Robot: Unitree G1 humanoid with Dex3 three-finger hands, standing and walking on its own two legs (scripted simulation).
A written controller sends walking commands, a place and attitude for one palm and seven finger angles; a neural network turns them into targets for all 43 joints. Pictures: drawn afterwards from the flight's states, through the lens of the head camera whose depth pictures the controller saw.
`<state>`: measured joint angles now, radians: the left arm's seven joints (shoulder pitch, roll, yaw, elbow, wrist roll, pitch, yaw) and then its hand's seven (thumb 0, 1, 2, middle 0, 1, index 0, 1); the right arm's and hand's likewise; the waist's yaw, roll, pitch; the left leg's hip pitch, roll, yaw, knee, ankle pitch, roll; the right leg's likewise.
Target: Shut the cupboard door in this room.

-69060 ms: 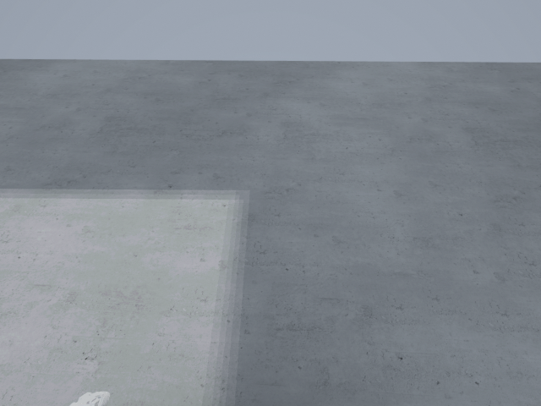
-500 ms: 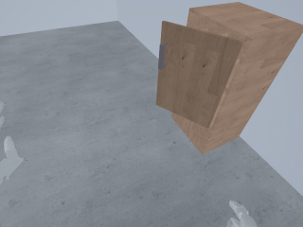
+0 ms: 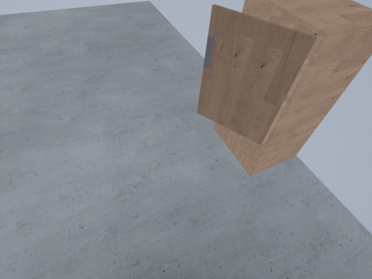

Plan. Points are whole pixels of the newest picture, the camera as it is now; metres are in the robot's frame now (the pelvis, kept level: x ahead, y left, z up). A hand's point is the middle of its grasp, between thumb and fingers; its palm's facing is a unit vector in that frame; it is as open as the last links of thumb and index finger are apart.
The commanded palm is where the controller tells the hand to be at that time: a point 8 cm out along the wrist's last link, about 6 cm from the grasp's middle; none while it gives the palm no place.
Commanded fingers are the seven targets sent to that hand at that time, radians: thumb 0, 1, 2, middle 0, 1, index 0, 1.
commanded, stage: let the arm hang, fingers relaxed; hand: left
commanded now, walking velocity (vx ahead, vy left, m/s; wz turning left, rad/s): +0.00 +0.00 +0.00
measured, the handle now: (211, 50) +1.02 -0.05 -0.03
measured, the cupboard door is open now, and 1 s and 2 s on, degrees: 30 30 30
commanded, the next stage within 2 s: look to check the result in 0.70 s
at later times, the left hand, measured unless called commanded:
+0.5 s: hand out of the picture +0.00 +0.19 -0.17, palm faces +0.00 -0.98 -0.21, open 7.3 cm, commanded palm none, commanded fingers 0.00 0.90 0.90 -0.20 -0.30 -0.20 -0.30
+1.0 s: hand out of the picture +0.03 +0.21 -0.16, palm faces -0.01 -0.96 -0.27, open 7.4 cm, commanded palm none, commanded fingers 0.00 0.90 0.90 -0.20 -0.30 -0.20 -0.30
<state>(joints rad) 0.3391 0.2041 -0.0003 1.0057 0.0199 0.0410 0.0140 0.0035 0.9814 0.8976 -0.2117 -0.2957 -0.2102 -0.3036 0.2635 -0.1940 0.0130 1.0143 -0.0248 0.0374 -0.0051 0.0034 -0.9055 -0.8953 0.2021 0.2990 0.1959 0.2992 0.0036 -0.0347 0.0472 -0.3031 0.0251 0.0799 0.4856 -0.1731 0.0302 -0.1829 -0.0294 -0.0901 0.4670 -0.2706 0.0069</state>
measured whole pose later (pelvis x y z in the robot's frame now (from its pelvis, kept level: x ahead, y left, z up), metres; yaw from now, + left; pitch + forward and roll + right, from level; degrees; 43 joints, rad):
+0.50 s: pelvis +0.00 +0.01 +0.00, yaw -1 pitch -2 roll +0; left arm 0.31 0.16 0.01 1.12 0.03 0.00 0.03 0.01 0.91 0.90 -0.20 -0.29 -0.20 -0.30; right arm 0.28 -0.16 -0.02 1.12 -0.02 0.01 -0.02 0.00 -0.91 -0.90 0.20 0.30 0.20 0.30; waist 0.00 0.01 0.00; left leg -0.24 0.00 0.12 0.40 -0.14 0.05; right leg -0.16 -0.06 -0.06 0.43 -0.24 0.03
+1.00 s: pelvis +0.02 +0.00 +0.01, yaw -1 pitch -2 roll +0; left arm 0.24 0.24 0.02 1.14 0.02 0.00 0.01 0.01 0.91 0.90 -0.21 -0.30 -0.20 -0.30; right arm 0.21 -0.24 -0.02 1.13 -0.01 0.00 -0.02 0.00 -0.91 -0.90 0.20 0.30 0.20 0.30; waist 0.00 0.01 0.04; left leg -0.20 0.01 0.10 0.37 -0.14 0.03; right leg -0.09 -0.03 -0.07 0.37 -0.25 0.01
